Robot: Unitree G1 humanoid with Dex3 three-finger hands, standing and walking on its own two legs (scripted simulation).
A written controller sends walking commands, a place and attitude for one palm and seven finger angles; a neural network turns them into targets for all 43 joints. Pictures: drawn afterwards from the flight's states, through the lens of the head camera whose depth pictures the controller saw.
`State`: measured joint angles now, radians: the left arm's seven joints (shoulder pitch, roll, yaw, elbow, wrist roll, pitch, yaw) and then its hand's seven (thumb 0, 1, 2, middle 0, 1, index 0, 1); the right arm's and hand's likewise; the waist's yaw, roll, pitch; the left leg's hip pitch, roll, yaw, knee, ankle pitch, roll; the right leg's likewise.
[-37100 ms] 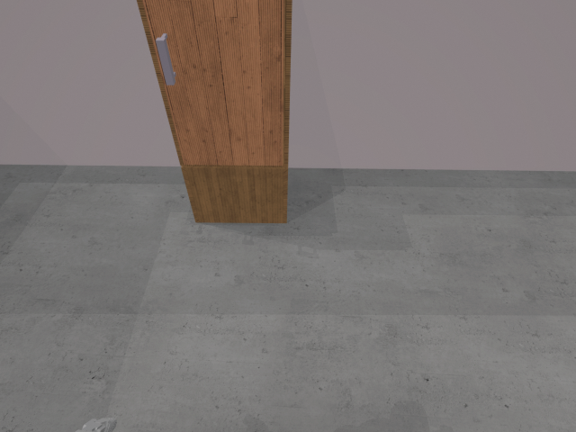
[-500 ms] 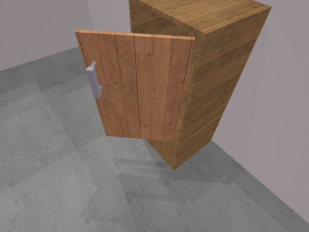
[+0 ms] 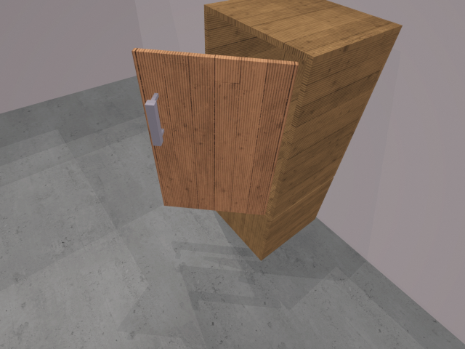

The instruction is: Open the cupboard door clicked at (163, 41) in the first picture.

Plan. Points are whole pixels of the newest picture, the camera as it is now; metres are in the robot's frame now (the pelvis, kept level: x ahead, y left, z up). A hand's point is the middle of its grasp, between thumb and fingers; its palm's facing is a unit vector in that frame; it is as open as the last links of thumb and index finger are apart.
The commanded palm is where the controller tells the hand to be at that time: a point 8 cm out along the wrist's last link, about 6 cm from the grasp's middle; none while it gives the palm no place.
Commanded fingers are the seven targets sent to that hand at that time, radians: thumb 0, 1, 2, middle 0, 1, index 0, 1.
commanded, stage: look again from close up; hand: left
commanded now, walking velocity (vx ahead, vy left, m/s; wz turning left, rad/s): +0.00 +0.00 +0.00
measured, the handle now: (156, 119) +0.66 +0.24 +0.02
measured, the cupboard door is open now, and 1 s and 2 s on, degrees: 47 47 47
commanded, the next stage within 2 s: shuffle to correct the standing spot in 0.04 s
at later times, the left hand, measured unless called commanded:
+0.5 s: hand out of the picture -0.02 +0.18 -0.19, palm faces +0.09 -0.99 -0.12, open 7.4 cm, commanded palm none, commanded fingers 0.00 0.90 0.90 -0.20 -0.30 -0.20 -0.30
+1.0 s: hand (151, 313) +0.23 +0.18 -0.16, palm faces +0.02 -0.98 -0.17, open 7.4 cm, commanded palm none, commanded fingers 0.00 0.90 0.90 -0.20 -0.30 -0.20 -0.30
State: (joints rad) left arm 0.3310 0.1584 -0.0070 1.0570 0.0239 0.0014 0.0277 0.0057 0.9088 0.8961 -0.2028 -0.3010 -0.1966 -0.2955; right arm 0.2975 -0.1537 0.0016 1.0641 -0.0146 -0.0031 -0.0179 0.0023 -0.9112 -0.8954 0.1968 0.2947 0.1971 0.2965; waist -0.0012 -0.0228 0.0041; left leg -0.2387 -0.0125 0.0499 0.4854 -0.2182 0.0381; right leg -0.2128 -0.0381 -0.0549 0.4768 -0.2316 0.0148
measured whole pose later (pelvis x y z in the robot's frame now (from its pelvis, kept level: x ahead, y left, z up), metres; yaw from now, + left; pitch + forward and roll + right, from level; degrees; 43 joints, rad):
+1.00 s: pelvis +0.11 +0.02 -0.01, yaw +2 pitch -2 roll +0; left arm 0.12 0.11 0.02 0.97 0.02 -0.04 0.03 0.01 0.92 0.90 -0.20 -0.30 -0.20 -0.30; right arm 0.41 -0.10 -0.01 1.14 0.00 0.00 -0.04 0.00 -0.90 -0.90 0.20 0.29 0.20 0.30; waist -0.05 0.02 0.06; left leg -0.23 -0.03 0.05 0.80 -0.55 0.02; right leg -0.32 -0.04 -0.13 0.58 -0.23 -0.05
